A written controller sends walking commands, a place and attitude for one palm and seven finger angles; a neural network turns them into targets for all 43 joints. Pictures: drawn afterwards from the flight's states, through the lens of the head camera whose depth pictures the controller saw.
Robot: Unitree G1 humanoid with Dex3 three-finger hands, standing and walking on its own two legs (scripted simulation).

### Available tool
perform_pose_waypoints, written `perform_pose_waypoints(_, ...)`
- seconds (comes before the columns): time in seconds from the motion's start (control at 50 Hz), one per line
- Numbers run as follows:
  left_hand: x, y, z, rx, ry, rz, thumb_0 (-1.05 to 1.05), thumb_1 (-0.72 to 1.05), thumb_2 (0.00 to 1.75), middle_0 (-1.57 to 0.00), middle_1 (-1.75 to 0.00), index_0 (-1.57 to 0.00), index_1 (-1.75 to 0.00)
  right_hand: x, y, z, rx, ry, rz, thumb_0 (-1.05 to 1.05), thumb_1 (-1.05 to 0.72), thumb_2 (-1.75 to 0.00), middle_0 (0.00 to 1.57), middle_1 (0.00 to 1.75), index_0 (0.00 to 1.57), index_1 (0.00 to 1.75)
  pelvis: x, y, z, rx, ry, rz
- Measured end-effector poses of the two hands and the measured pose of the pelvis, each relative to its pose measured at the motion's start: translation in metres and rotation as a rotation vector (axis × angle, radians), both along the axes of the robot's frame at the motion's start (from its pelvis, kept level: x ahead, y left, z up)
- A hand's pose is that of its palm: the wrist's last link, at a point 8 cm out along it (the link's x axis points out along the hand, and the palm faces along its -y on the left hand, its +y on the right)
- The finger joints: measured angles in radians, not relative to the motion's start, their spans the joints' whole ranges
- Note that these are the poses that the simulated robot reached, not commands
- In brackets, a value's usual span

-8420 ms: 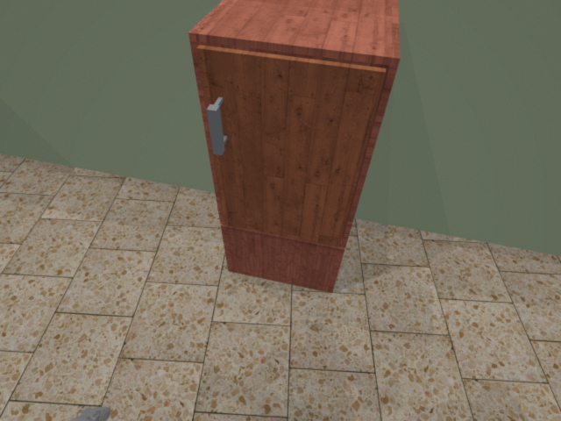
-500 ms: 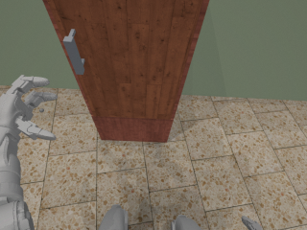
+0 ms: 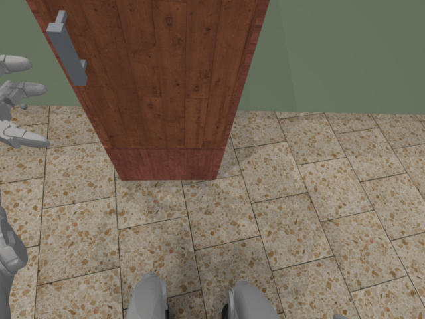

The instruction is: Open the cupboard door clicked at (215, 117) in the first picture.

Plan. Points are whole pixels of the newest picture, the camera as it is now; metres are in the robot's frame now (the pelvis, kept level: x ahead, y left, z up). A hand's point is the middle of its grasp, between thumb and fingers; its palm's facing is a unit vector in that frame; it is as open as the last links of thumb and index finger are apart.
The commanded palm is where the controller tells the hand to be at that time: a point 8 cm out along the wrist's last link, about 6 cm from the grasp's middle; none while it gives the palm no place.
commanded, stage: move the hooked fingers beside the handle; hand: left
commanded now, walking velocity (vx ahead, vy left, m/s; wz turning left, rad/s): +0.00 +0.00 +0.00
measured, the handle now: (71, 49) +0.61 +0.26 +0.08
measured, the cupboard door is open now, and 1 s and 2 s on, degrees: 0 0 0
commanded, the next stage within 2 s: slide the fingers in behind the handle in 1.32 s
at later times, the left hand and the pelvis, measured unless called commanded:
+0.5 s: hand (29, 68) +0.54 +0.31 +0.09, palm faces +0.02 -1.00 -0.01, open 14.0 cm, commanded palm +0.55 +0.35 +0.08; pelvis +0.00 +0.01 -0.02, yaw -3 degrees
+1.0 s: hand (27, 64) +0.56 +0.33 +0.08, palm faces +0.02 -1.00 -0.01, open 14.0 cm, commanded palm +0.56 +0.34 +0.08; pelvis +0.01 +0.03 -0.02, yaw -3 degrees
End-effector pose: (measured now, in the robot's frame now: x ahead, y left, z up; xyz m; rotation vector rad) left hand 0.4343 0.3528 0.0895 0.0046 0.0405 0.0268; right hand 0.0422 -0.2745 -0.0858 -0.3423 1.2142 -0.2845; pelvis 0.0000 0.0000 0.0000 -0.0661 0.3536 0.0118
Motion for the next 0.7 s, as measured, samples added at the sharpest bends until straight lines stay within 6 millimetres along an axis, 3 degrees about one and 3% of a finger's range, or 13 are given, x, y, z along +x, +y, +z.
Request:
perform_pose_waypoints(0.18,0.033,0.005,-0.001,-0.001,0.003,-0.017,-0.01,-0.5,0.3,-0.3,-1.2,-0.3,-1.2,-0.027,-0.001,-0.005,-0.032,0.092,-0.038,0.01,-0.9,-0.9,0.2,0.3,0.2,0.3,-0.004,0.003,-0.011,-0.017,0.048,-0.006)
perform_pose_waypoints(0.4,0.071,0.009,-0.001,0.0,0.007,-0.011,-0.01,-0.5,0.3,-0.3,-1.2,-0.3,-1.2,-0.059,0.015,-0.009,-0.031,0.191,-0.087,0.01,-0.9,-0.9,0.2,0.3,0.2,0.3,-0.006,0.01,-0.02,-0.037,0.101,-0.019)
perform_pose_waypoints(0.7,0.106,0.019,-0.009,0.013,0.02,-0.027,-0.01,-0.5,0.3,-0.3,-1.2,-0.3,-1.2,-0.081,0.041,-0.011,-0.021,0.29,-0.125,0.01,-0.9,-0.9,0.2,0.3,0.2,0.3,-0.002,0.023,-0.028,-0.06,0.16,-0.025)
